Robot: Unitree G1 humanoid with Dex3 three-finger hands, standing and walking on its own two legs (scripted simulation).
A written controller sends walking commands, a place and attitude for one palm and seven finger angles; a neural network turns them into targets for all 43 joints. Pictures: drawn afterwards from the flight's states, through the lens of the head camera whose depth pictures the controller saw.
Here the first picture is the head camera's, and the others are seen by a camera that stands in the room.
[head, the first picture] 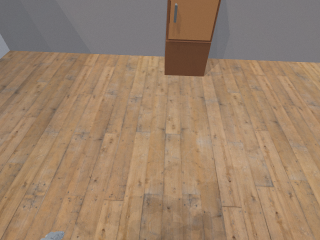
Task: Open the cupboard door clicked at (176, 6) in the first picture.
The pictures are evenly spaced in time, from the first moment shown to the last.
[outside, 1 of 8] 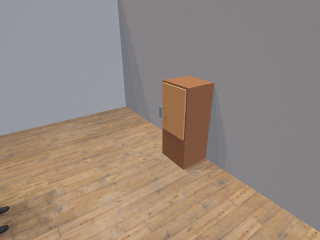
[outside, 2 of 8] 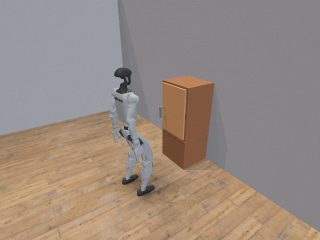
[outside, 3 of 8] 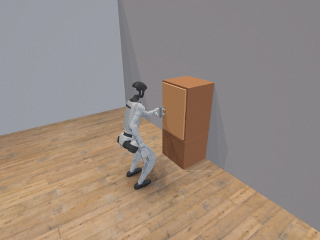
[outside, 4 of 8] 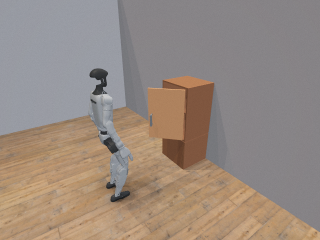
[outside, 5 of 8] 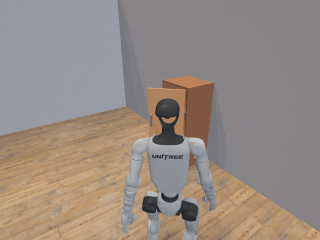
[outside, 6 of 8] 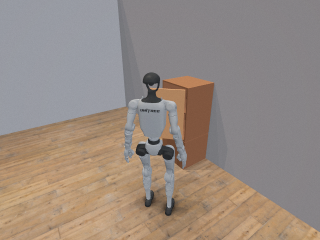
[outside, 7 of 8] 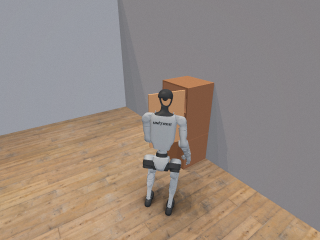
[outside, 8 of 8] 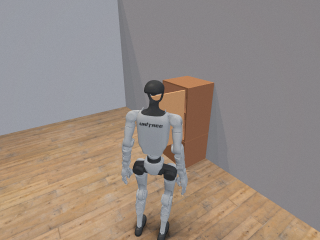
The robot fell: no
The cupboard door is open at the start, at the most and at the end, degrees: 0 87 87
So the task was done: yes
